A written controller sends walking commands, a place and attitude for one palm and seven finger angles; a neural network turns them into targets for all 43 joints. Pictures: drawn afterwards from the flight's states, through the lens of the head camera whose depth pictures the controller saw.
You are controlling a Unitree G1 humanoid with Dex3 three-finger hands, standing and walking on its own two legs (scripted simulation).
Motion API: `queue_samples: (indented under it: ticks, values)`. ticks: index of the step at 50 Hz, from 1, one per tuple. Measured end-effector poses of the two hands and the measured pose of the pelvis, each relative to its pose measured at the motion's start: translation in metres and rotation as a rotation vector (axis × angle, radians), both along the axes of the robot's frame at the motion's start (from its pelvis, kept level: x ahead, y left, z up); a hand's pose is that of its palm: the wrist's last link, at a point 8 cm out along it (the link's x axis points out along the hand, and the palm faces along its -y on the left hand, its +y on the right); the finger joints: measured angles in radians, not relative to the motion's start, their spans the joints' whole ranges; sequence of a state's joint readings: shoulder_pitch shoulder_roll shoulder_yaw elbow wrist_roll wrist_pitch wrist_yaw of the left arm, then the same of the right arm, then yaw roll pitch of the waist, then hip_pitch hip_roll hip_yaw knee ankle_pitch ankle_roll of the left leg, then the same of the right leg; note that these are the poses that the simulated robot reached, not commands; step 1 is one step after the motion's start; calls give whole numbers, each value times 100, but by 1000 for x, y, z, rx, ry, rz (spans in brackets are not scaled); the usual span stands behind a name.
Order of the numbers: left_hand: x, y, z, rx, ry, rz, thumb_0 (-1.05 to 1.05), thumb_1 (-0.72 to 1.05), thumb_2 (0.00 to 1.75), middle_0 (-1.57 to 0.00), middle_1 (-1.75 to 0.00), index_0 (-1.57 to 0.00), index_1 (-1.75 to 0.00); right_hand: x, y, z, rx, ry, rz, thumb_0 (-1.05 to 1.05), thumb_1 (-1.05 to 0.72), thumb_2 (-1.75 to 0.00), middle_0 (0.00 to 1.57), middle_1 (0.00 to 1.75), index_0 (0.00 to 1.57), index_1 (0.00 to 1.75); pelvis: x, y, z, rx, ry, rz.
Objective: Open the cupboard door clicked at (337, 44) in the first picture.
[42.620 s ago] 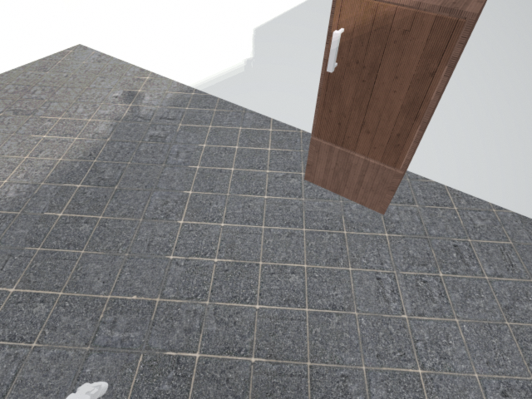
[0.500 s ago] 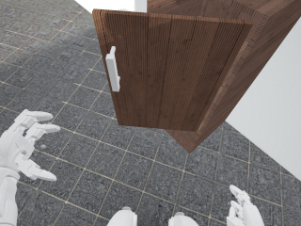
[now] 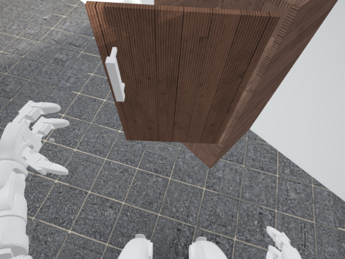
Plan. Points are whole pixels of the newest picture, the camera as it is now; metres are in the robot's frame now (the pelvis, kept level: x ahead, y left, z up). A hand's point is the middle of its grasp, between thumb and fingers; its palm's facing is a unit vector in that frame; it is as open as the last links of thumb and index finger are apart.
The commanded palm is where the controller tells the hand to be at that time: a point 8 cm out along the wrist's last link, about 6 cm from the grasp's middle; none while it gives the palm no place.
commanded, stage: move the hooked fingers beside the handle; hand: left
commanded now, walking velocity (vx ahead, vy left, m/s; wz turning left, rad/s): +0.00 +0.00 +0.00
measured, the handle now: (117, 75) +0.56 +0.17 +0.04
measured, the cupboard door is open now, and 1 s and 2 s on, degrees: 44 44 44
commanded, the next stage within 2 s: slide the fingers in behind the handle in 1.92 s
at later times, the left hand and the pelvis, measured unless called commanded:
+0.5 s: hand (66, 114) +0.43 +0.26 +0.05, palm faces -0.01 -1.00 +0.00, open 14.0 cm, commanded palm +0.41 +0.31 +0.05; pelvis +0.00 +0.02 -0.01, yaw -1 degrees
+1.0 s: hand (79, 92) +0.50 +0.25 +0.05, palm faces +0.00 -1.00 +0.00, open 14.0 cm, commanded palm +0.49 +0.29 +0.04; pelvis -0.01 +0.02 -0.02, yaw -1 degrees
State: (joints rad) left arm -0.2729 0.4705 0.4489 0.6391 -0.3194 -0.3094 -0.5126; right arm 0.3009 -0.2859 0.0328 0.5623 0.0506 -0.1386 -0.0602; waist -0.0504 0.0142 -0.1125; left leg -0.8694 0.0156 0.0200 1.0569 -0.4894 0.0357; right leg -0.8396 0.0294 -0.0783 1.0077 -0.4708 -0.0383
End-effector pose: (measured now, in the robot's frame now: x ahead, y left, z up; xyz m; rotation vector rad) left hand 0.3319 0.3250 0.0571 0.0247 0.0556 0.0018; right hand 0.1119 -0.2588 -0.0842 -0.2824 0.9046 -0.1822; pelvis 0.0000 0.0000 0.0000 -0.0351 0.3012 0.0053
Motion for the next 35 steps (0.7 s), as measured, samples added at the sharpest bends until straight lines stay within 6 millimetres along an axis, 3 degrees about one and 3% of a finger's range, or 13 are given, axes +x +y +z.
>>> queue_samples:
  ticks: [9,21,35]
  values:
    - [18,-1,-4,-9,-20,-10,-1,-50,30,-30,-120,-30,-120,-16,1,-4,-13,82,-24,2,-91,-90,21,30,21,30,3,6,-1,-6,16,-1]
    - [60,-9,-6,-22,-23,-24,-1,-50,30,-30,-120,-30,-120,-30,10,-10,-16,144,-44,1,-91,-90,21,30,21,30,-1,15,-4,-15,36,-2]
    - [96,-12,-6,-23,-28,-15,-1,-50,30,-30,-120,-30,-120,-74,13,-19,-17,302,-101,1,-91,-90,21,30,21,30,-2,20,-9,-24,68,-8]
